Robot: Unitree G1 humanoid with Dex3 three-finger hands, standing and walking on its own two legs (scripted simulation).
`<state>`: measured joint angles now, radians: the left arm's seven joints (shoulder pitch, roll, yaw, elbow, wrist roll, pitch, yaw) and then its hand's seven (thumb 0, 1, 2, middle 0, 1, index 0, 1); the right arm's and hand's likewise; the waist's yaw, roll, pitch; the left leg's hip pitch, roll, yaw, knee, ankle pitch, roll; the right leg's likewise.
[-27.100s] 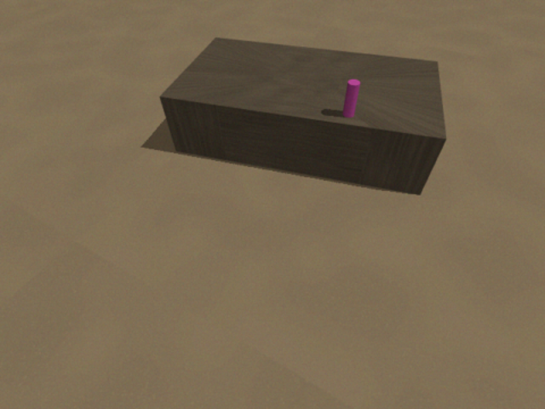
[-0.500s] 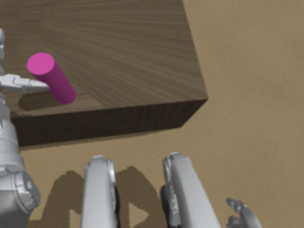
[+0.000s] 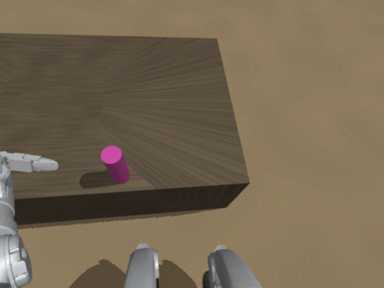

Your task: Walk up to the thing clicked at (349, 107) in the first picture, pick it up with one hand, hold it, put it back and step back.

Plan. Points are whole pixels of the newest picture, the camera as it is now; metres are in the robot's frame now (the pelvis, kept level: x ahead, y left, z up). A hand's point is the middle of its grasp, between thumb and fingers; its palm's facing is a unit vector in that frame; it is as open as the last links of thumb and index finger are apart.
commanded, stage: home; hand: left
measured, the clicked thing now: (117, 166) +0.46 +0.19 -0.22
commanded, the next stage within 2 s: none
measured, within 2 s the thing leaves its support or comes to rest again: neither
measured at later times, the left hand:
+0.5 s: hand (71, 242) +0.23 +0.21 +0.00, palm faces +0.16 -0.94 -0.30, open 17.3 cm
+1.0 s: hand (95, 272) +0.18 +0.17 +0.00, palm faces +0.15 -0.95 -0.26, open 17.5 cm
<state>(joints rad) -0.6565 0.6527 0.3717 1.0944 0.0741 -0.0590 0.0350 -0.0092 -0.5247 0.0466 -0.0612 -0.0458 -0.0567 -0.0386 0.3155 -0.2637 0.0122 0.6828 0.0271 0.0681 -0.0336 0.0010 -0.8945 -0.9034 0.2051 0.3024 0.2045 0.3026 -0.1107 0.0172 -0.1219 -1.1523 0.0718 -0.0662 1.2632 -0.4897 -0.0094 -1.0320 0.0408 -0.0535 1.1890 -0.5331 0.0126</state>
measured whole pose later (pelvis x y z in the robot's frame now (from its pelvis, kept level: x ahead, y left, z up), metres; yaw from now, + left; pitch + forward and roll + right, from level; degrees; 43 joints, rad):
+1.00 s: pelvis +0.02 -0.02 +0.07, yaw +3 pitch +5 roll -1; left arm 0.42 0.19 -0.02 0.15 -0.02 0.16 0.13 -0.01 -0.54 0.06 -0.06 -0.05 -0.05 -0.05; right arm 0.26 -0.22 0.02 0.54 0.03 -0.06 -0.14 0.01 -0.90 -0.91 0.20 0.30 0.20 0.30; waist -0.02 0.03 -0.07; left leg -0.58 0.05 -0.03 0.87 -0.39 -0.03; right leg -0.49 0.01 -0.03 0.85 -0.45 0.00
